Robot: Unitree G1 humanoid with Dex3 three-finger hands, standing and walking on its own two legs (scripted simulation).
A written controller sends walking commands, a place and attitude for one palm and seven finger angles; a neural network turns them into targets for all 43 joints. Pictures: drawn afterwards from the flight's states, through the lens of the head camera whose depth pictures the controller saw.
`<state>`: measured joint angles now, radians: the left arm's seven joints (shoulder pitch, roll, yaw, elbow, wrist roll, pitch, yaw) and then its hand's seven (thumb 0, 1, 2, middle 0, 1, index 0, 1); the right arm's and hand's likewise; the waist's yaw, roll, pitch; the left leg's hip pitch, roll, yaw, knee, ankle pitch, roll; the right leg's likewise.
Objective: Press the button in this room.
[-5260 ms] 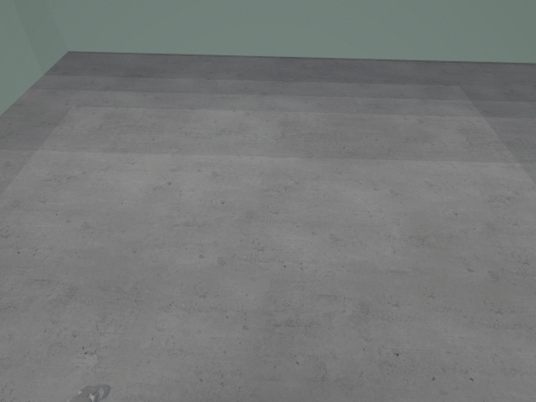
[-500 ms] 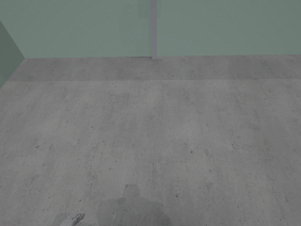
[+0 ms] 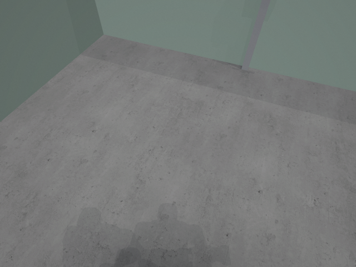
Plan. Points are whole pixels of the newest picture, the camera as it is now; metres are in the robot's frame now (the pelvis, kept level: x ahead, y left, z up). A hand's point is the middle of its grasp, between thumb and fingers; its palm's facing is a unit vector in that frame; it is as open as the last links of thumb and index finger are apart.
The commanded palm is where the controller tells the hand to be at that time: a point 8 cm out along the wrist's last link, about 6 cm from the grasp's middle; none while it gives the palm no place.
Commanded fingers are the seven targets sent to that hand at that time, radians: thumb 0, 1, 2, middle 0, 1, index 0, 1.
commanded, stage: turn or walk to find it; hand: left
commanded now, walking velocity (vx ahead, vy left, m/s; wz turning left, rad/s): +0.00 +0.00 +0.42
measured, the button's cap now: out of the picture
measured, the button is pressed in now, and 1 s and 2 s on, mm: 0 0 0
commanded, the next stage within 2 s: none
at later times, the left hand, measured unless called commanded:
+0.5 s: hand out of the picture +0.08 +0.21 -0.14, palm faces +0.18 -0.94 -0.28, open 7.4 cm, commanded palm none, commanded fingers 0.00 0.90 0.90 -0.20 -0.30 -0.20 -0.30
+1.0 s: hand out of the picture -0.10 +0.20 -0.18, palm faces +0.46 -0.86 -0.23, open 7.4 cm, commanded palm none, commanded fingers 0.00 0.90 0.90 -0.20 -0.30 -0.20 -0.30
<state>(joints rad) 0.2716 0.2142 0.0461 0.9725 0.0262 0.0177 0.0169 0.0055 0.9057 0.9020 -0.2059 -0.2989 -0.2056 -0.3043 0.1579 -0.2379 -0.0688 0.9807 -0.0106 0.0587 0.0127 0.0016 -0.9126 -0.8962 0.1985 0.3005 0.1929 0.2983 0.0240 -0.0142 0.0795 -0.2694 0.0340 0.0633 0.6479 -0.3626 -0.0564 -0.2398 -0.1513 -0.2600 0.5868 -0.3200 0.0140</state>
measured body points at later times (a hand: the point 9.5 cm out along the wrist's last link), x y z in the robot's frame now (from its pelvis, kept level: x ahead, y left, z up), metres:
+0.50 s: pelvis -0.01 -0.01 +0.00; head +0.02 -0.03 +0.45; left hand +0.07 +0.26 -0.12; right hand +0.07 -0.24 -0.16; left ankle -0.02 +0.12 -0.73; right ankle +0.01 -0.12 -0.73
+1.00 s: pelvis -0.04 +0.01 -0.01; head -0.02 +0.03 +0.44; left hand -0.13 +0.24 -0.16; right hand +0.15 -0.20 -0.14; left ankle -0.09 +0.10 -0.74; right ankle +0.01 -0.11 -0.73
